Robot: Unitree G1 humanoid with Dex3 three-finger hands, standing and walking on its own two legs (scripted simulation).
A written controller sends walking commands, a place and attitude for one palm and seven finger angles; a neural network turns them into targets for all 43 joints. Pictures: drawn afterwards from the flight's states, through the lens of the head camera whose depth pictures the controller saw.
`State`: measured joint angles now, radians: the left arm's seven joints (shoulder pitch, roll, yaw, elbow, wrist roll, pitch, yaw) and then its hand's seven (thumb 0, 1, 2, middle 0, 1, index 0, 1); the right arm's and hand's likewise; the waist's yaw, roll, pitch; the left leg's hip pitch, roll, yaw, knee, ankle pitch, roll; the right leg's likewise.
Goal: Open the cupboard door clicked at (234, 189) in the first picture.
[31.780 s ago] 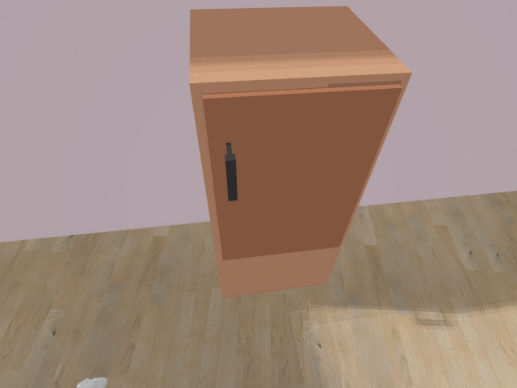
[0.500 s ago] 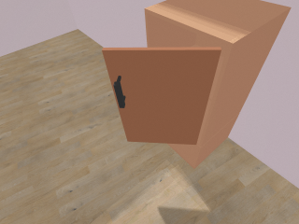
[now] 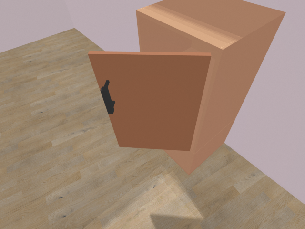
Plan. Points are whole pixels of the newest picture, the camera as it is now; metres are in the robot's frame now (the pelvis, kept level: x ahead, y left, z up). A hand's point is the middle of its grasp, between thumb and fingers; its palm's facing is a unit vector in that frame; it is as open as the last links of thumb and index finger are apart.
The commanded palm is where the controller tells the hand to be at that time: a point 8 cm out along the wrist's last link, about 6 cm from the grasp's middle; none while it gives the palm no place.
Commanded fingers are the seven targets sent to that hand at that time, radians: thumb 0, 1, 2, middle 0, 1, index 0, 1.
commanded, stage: raise the hand with hooked fingers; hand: left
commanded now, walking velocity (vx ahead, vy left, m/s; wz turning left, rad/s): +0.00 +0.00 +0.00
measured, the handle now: (109, 97) +0.57 +0.20 -0.02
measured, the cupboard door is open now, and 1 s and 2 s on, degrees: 45 45 45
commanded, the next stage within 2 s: none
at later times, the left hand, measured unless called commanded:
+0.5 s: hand out of the picture +0.12 +0.20 -0.07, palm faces -0.03 -1.00 +0.03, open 8.7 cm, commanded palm +0.12 +0.26 -0.05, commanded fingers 0.00 0.36 0.67 -0.24 -0.64 -0.24 -0.64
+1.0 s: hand (52, 213) +0.16 +0.27 -0.03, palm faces +0.03 -1.00 -0.08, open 11.7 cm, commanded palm +0.14 +0.32 -0.03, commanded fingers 0.00 -0.22 0.42 -0.28 -1.02 -0.28 -1.02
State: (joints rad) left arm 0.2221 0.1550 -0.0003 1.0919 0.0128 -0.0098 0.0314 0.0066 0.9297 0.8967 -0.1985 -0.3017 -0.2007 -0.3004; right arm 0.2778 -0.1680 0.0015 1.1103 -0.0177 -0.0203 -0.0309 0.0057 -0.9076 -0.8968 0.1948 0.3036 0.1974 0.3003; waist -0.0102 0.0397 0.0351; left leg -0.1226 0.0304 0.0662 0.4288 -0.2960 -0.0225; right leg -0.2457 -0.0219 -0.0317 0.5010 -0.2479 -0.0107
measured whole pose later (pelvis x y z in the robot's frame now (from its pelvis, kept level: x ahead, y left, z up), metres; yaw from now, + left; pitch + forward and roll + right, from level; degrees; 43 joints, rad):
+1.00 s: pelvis -0.06 +0.04 -0.08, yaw +3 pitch +13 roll -3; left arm 0.30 0.30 0.26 0.04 -0.28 -0.34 -0.33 0.00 0.00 0.51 -0.26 -0.88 -0.26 -0.88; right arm 0.32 -0.25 0.03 0.54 0.02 -0.24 -0.05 0.02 -0.90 -0.90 0.20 0.31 0.20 0.30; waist -0.02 0.01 -0.11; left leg -0.85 0.00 0.00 1.14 -0.52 0.05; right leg -0.87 -0.06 -0.05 1.05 -0.41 0.02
